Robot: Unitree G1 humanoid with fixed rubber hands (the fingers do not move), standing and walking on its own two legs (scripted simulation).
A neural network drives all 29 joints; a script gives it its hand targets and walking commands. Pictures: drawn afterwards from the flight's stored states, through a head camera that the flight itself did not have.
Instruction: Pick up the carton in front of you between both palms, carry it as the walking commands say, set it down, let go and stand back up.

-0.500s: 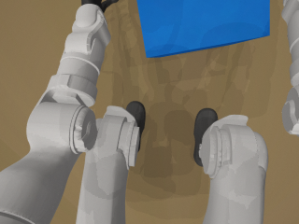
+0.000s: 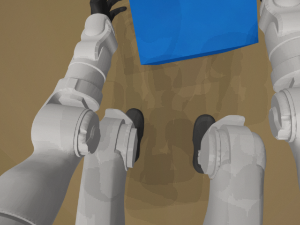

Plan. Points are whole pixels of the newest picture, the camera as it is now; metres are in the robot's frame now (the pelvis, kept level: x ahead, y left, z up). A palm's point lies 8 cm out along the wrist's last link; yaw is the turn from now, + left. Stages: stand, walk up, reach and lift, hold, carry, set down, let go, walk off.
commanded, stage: reach and lift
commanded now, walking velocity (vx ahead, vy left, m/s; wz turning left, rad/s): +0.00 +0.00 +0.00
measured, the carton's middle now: (186, 14) +0.53 -0.06 -0.25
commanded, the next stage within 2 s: none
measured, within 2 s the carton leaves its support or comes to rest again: leaves its support in 0.30 s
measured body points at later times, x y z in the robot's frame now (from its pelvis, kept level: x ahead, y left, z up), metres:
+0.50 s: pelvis +0.01 +0.00 +0.00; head +0.34 -0.07 +0.30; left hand +0.53 +0.10 -0.12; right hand +0.55 -0.20 -0.14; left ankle +0.13 +0.14 -0.34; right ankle +0.11 -0.12 -0.34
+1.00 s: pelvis +0.01 +0.01 +0.13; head +0.26 -0.05 +0.49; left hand +0.50 +0.10 +0.06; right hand +0.50 -0.20 +0.05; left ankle +0.13 +0.14 -0.34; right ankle +0.11 -0.12 -0.34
